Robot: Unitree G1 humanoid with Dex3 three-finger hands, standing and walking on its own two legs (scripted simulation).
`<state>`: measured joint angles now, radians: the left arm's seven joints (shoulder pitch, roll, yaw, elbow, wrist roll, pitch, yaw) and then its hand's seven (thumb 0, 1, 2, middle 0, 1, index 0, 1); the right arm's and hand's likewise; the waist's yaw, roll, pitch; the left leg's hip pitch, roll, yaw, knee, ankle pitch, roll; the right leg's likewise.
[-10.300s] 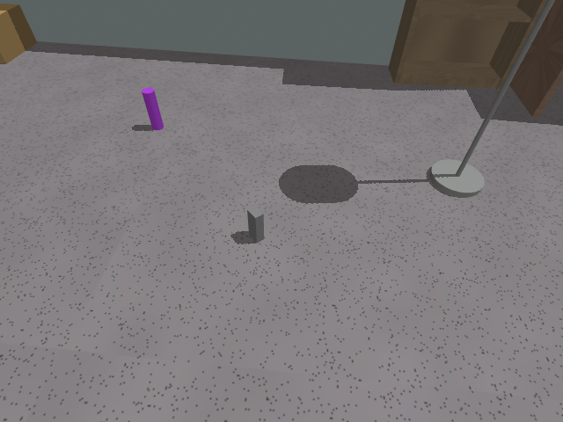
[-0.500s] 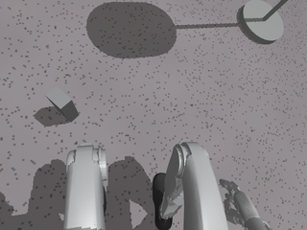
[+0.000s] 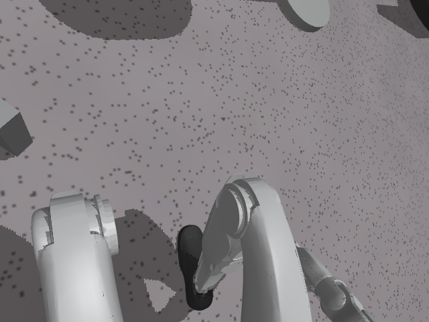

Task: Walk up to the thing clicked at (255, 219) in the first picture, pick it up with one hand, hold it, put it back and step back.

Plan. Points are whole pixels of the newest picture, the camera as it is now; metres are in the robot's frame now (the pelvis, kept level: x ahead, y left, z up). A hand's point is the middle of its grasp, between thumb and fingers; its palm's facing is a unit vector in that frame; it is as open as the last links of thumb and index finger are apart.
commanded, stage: close in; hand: left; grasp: from the side
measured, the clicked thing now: (1, 126) +0.46 +0.29 -0.22
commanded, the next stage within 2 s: rest palm in 0.96 s
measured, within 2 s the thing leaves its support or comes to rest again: neither
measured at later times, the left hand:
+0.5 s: hand out of the picture +0.41 +0.31 -0.18, palm faces +0.31 -0.95 -0.02, open 17.6 cm
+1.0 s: hand (2, 147) +0.41 +0.28 -0.19, palm faces +0.32 -0.95 +0.00, open 17.5 cm
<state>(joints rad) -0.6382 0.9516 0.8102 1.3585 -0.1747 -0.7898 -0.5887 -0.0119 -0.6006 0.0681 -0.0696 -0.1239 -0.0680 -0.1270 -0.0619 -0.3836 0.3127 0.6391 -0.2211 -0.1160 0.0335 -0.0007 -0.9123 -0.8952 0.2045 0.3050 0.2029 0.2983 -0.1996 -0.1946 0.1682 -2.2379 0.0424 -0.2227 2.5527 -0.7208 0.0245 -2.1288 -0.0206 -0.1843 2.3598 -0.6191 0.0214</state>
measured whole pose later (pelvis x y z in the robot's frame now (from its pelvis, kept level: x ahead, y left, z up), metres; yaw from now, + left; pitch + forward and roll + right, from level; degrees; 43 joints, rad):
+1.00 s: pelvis -0.01 +0.01 -0.02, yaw -4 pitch +13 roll -17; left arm -0.60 0.78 0.52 1.41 -0.12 -1.10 -0.07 -0.01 -0.60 0.14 -0.04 -0.12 -0.06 -0.12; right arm -0.17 -0.38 0.47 0.59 -0.35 0.00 0.14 0.00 -0.92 -0.90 0.20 0.30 0.20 0.30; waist -0.23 -0.25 0.29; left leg -2.22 0.04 -0.33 2.66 -0.72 0.03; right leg -2.08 0.01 -0.26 2.39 -0.57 0.05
